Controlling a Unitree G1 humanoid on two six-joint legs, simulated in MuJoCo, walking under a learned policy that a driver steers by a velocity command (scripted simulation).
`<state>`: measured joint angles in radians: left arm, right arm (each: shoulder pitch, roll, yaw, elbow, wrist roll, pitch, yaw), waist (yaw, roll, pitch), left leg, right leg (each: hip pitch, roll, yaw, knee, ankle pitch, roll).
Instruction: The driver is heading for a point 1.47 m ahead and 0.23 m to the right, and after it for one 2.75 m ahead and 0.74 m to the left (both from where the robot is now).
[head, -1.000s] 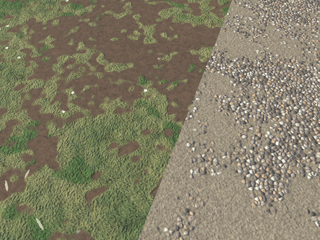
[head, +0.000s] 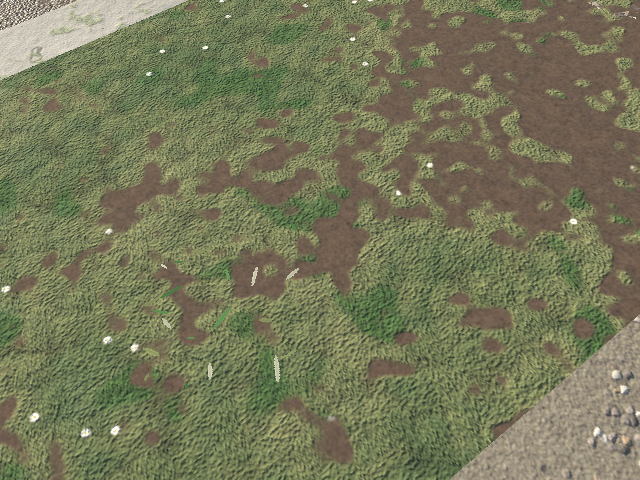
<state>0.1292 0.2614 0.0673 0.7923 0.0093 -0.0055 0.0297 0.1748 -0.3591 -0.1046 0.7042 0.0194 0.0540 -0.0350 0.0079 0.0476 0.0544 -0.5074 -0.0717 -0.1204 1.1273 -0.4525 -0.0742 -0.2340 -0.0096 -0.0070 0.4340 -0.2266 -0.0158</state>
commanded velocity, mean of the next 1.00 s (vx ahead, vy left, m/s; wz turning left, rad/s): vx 0.01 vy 0.00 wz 0.09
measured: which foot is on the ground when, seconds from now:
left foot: up 0.00-0.18, down 0.20-1.00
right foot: down 0.00-1.00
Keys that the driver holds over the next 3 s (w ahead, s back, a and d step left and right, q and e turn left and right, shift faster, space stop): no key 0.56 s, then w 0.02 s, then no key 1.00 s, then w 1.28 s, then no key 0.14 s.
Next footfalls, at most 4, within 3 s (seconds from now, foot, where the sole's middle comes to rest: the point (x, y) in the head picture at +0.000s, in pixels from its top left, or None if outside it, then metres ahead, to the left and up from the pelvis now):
0.20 left None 0.03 0.15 -0.78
2.30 left None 0.44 0.14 -0.78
2.82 right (398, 345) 0.75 -0.10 -0.78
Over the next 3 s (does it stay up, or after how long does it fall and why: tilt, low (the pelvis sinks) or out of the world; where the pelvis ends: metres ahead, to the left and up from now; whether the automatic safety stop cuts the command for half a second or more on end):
stays up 0.65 -0.02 0.00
